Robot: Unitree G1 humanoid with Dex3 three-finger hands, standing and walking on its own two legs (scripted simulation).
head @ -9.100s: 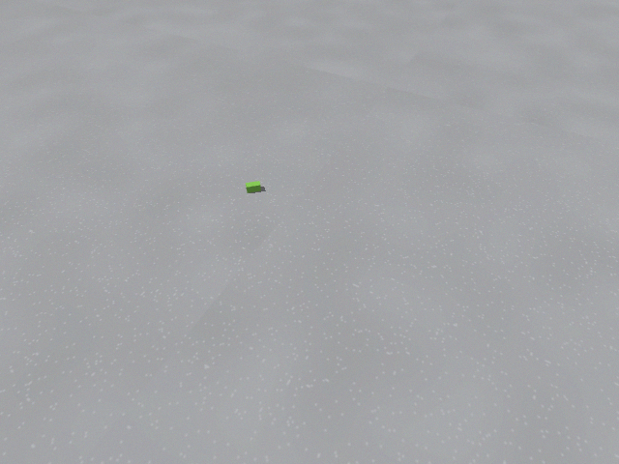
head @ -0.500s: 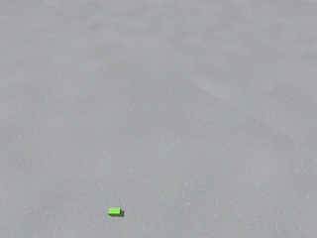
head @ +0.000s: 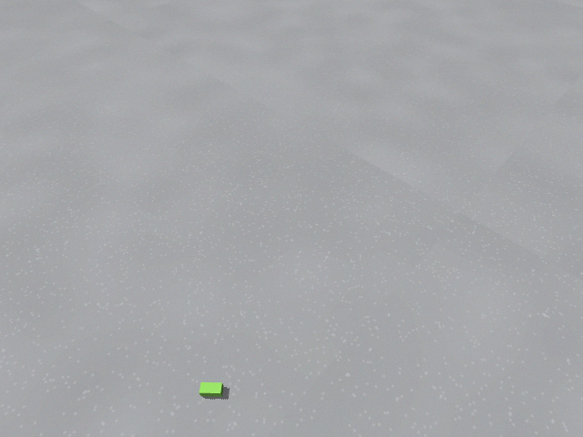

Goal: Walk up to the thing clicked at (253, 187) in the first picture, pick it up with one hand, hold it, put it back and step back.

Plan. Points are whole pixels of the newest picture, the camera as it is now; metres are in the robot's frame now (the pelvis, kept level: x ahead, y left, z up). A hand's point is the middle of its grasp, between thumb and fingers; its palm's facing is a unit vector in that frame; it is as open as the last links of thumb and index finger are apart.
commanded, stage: stand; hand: left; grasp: from above
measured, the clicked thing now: (211, 389) +0.41 +0.27 -0.77
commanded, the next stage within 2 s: rise first in 0.46 s
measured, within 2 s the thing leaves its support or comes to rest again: neither
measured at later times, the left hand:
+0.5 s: hand out of the picture +0.07 +0.25 -0.16, palm faces -0.03 -0.94 -0.34, open 7.4 cm
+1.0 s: hand out of the picture +0.14 +0.26 -0.20, palm faces -0.10 -0.92 -0.39, open 11.7 cm
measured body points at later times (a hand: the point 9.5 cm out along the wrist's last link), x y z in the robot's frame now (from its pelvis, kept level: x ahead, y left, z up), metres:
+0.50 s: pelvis +0.00 +0.00 +0.00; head +0.01 +0.00 +0.45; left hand +0.07 +0.30 -0.13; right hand +0.07 -0.30 -0.13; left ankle +0.00 +0.12 -0.75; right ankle -0.02 -0.13 -0.75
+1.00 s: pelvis -0.01 +0.00 -0.05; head +0.06 +0.01 +0.40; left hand +0.14 +0.31 -0.17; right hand +0.10 -0.26 -0.16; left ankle +0.00 +0.12 -0.75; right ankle -0.02 -0.13 -0.75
